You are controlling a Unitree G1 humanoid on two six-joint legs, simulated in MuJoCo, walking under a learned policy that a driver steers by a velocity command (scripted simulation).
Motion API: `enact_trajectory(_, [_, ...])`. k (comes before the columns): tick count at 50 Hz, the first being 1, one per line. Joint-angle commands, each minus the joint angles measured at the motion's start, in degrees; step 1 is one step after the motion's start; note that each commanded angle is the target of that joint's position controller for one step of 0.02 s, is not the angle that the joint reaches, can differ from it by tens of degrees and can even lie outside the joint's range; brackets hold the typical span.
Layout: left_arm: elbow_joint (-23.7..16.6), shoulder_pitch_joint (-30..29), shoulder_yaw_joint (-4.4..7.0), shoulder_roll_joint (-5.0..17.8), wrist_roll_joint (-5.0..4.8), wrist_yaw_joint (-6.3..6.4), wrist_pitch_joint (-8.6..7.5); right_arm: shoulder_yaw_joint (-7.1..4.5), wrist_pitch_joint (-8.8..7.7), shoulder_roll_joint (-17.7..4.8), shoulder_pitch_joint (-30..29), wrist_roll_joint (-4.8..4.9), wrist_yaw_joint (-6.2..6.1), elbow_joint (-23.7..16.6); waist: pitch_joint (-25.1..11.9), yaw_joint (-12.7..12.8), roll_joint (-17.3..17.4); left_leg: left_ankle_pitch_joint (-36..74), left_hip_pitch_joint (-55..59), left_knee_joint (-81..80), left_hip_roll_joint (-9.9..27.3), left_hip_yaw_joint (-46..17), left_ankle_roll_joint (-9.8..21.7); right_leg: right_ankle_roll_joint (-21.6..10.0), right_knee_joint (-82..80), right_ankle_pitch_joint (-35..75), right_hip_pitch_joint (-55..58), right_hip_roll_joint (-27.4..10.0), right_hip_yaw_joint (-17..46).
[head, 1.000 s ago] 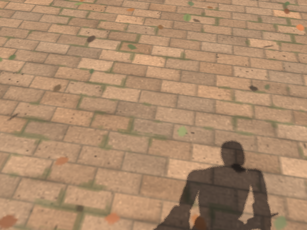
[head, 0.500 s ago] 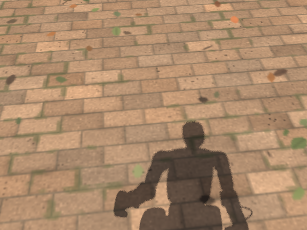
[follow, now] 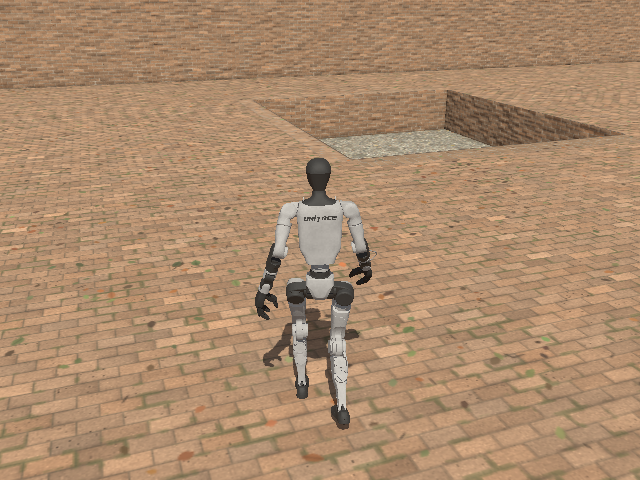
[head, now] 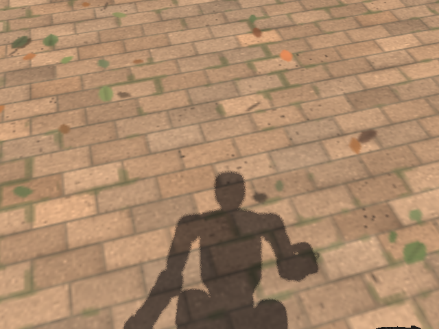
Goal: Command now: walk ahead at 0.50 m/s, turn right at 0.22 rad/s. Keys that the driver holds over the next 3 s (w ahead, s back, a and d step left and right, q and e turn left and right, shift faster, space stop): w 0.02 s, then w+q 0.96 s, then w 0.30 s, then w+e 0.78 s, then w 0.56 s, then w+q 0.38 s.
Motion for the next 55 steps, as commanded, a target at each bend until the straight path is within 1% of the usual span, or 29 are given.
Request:
enact_trajectory(1, [-3.91,0.82,0.67,5.89,0.89,-0.35,-0.64,-3.15,0.6,-8.25,11.82,1.14,-0.13,0.68,-6.13,-5.25,2.84,-16.09,27.95,-18.27,21.7,-35.5,10.86,0.09,24.91,5.47,-28.92,-4.61,-0.55])
enact_trajectory(2, [-5.1,-2.84,0.34,4.99,1.06,-0.78,-0.79,-2.52,0.38,-6.23,9.97,0.88,0.12,1.1,-3.14,-4.81,1.17,-8.82,22.95,-19.27,18.44,-28.92,9.73,0.25,22.07,8.47,-28.05,-6.2,-1.21])
enact_trajectory(3, [-5.77,-4.25,0.28,4.56,1.54,-1.2,-0.53,-2.21,0.09,-5.69,10.46,1.03,0.06,2.06,-1.84,-3.97,3.23,-1.64,20.49,-19.79,15.75,-23.8,8.88,0.61,19.59,9.26,-27.14,-7.73,-2.27])
enact_trajectory(4, [-5.84,-3.46,0.04,3.96,2.15,-1.55,-0.03,-2.0,-0.18,-5.3,11.15,1.41,0.07,3.17,-2.11,-2.77,5.49,3.11,18.61,-20.31,13.79,-20.69,8.29,1.35,17.4,9.79,-25.05,-8.85,-3.51])
enact_trajectory(6, [-6.08,-3.84,-0.4,2.85,2.56,-1.89,0.5,-1.99,-0.9,-5.45,13.95,2.07,0.42,4.78,-3.04,-2.31,6.02,11.7,18.56,-20.51,12.24,-18.3,9.28,2.77,14.83,9.96,-24.48,-9.28,-5.62])
enact_trajectory(11, [-10.38,-15.66,-1.83,1.21,2.18,-2.27,0.68,-2.79,-0.42,-7.39,18.61,2.39,0.04,6.85,0.37,-4.17,5.3,9.47,16.3,-23.92,10.14,-15.64,10.46,6.71,0.41,16.74,-28.51,-11.0,-8.46])
enact_trajectory(16, [-13.46,-24.43,-2.59,1.38,1.17,-2.0,0.18,-3.53,0.01,-8.7,22.55,2.06,0.1,7.57,-0.26,-6.97,5.36,13.7,17.74,-20.55,9.51,-15.85,8.86,7.6,-11.39,22.99,-24.21,-8.92,-9.26])
enact_trajectory(19, [-14.44,-24.37,-2.27,2.77,0.77,-1.43,-0.52,-4.08,0.42,-9.72,21.87,1.68,-0.13,6.86,-1.14,-6.07,6.08,15.6,18.43,-16.28,10.62,-18.7,7.45,6.56,-15.41,20.1,-19.15,-8.01,-8.18])
enact_trajectory(21, [-12.58,-17.21,-1.57,4.04,0.88,-0.81,-1.35,-4.49,0.59,-10.51,19.49,1.84,-0.29,5.92,-3.07,-2.24,4.85,15.84,15.99,-9.75,9.3,-19.42,5.65,5.23,-21.44,18.94,-8.27,-6.72,-8.43])
enact_trajectory(22, [-10.88,-10.79,-0.61,6.65,1.74,-0.09,-2.2,-4.2,0.35,-9.06,19.43,2.21,-0.09,5.45,-7.07,0.2,1.04,14.14,12.49,-0.08,5.54,-17.04,4.24,3.56,-23.99,17.58,1.8,-9.88,-5.25])
enact_trajectory(23, [-10.63,-1.29,0.47,11.42,3.13,0.79,-2.59,-3.2,-0.03,-5.15,18.54,2.61,-0.04,2.98,-15.57,3.99,-6.91,0.93,5.75,16.33,1.24,-11.46,2.74,0.57,-26.63,6.19,13.51,-24.17,8.47])
enact_trajectory(24, [-10.38,-2.06,1.68,15.89,2.97,0.84,-1.4,-2.76,0.41,-2.56,23.75,3.73,-0.16,1.1,-16.73,0.28,-18.64,-23.86,-10.06,27.89,-5.43,-5.42,1.75,-4.55,-34.52,-2.47,18.91,-33.79,30.55])
enact_trajectory(25, [-11.14,-5.54,0.85,10.41,2.23,0.63,-0.68,-3.46,1.65,-6.77,23.78,2.01,-0.53,3.23,-10.62,-1.4,-9.36,-21.01,-13.34,34.33,-0.21,-6.85,2.3,-5.35,-34.67,-8.04,12.55,-32.41,29.84])
enact_trajectory(26, [-11.97,-9.21,-0.38,5.47,1.68,0.33,-0.79,-3.64,1.97,-6.72,20.66,1.49,0.13,3.44,-4.93,-2.17,-3.62,-15.46,-12.95,34.48,1.73,-7.39,2.16,-4.25,-35.23,-4.08,6.51,-28.95,21.34])
enact_trajectory(28, [-11.39,-10.76,-1.08,2.95,1.53,0.22,-1.49,-3.55,2.67,-5.11,18.01,0.9,1.08,3.03,-1.65,-3.58,-4.66,-10.58,-10.35,31.96,4.35,-6.43,0.8,-2.29,-37.19,11.67,0.49,-24.15,7.88])
enact_trajectory(30, [-10.22,-9.32,-1.0,3.0,1.06,0.26,-2.44,-3.48,3.76,-4.62,17.18,0.4,1.88,2.46,-2.01,-4.26,-6.07,-7.74,-9.65,32.4,4.73,-5.47,-0.29,-1.78,-37.63,22.05,-0.31,-22.17,1.23])
enact_trajectory(32, [-9.21,-7.5,-0.64,3.6,0.54,0.12,-3.11,-3.38,4.32,-4.29,14.13,0.48,2.41,1.05,-2.29,-4.43,-5.02,-4.94,-12.26,32.47,5.12,-5.16,-0.99,-2.39,-38.0,28.94,1.08,-22.29,-2.75])
enact_trajectory(38, [-6.98,-4.26,-0.23,4.13,0.76,-0.05,-2.89,-2.31,4.52,-3.22,2.95,0.5,3.75,-3.08,0.65,-2.9,-4.13,5.31,-15.7,20.35,5.67,-2.51,-2.1,-2.62,-39.16,33.92,2.41,-21.06,-12.86])
enact_trajectory(43, [-4.97,-0.76,0.45,6.44,0.76,0.37,-2.18,-1.42,4.22,-3.06,-5.03,0.19,4.55,-6.48,2.78,-0.91,-4.0,4.66,-10.98,7.22,4.47,2.92,0.97,-1.5,-37.36,39.25,6.54,-22.66,-18.03])
enact_trajectory(45, [-4.25,-0.01,0.63,7.47,0.84,0.66,-1.44,-1.61,4.26,-3.64,-5.02,-0.07,4.24,-6.99,2.0,-1.42,-4.47,-0.17,-7.54,4.44,2.12,5.18,3.06,-0.71,-32.58,51.58,9.47,-23.05,-20.33])
enact_trajectory(47, [-3.73,0.24,1.05,9.52,0.89,0.95,-0.48,-2.36,4.1,-4.95,0.38,-0.32,3.46,-5.85,-2.1,-4.16,-5.72,-6.39,0.35,2.89,-2.24,7.08,5.73,-0.27,-20.96,68.8,11.35,-23.23,-22.16])
enact_trajectory(48, [-3.88,-0.07,1.14,10.15,0.72,0.99,0.08,-3.14,3.58,-6.14,7.48,-0.51,2.89,-3.83,-6.39,-7.29,-4.94,-6.39,9.11,-0.15,-4.4,6.72,7.39,0.2,-10.28,68.44,9.1,-22.88,-22.9])
enact_trajectory(49, [-5.0,-0.93,0.93,9.68,0.82,0.89,0.26,-4.56,3.17,-9.08,17.56,-1.07,1.95,-0.63,-12.16,-11.9,-1.24,-6.3,24.08,-3.57,-2.12,1.12,9.78,2.02,5.0,55.94,-0.68,-21.54,-23.52])
enact_trajectory(50, [-8.6,1.79,-0.88,1.85,0.47,-0.09,-0.03,-6.02,3.14,-15.59,18.34,-1.0,1.03,-0.83,-17.76,-8.49,11.67,-10.39,42.47,-5.67,16.32,-25.65,15.52,4.91,24.05,7.61,-24.34,-14.43,-22.67])
enact_trajectory(51, [-11.1,-2.95,-0.1,5.65,0.65,-0.43,-0.49,-6.46,3.79,-17.35,20.27,0.93,0.62,-2.44,-22.25,-10.92,9.62,-6.11,45.56,-15.25,23.17,-47.66,20.49,6.22,34.63,-3.88,-34.58,-6.85,-11.51])
enact_trajectory(52, [-11.97,-8.21,-0.06,6.06,0.49,-0.64,-0.79,-5.93,4.1,-15.1,18.42,1.4,-0.04,-0.83,-13.46,-10.37,3.55,0.1,40.89,-15.63,20.98,-35.53,18.23,5.41,33.8,3.22,-39.48,-11.06,-7.74])
enact_trajectory(53, [-11.46,-7.79,-0.7,4.85,-0.02,-0.7,-1.44,-4.92,3.72,-11.51,15.81,1.71,-0.36,-0.26,-7.39,-7.97,2.07,7.86,32.04,-15.92,18.82,-28.1,16.17,4.98,28.68,7.73,-36.93,-13.09,-8.09])
enact_trajectory(54, [-10.17,-6.56,-0.75,4.37,0.34,-0.71,-1.33,-4.05,3.15,-8.91,13.26,1.55,-0.42,-0.01,-4.35,-5.18,0.17,13.92,25.49,-16.82,15.27,-22.34,13.29,4.9,23.41,9.11,-32.54,-14.69,-7.84])
enact_trajectory(55, [-9.44,-4.68,-0.8,4.21,1.34,-0.82,-0.39,-3.4,2.6,-7.4,11.49,1.85,-0.47,0.1,-3.45,-3.02,0.85,17.84,20.95,-17.89,12.81,-18.27,11.98,5.23,20.59,9.28,-28.3,-15.26,-7.62])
